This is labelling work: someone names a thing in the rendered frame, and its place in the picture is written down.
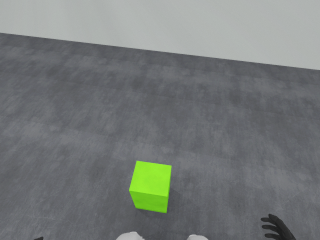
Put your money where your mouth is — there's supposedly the right robot hand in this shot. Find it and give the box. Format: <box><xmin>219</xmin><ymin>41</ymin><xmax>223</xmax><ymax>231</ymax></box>
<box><xmin>261</xmin><ymin>213</ymin><xmax>296</xmax><ymax>240</ymax></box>

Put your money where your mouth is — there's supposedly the carton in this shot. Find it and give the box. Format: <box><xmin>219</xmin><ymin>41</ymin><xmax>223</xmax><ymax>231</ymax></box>
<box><xmin>129</xmin><ymin>161</ymin><xmax>172</xmax><ymax>213</ymax></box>

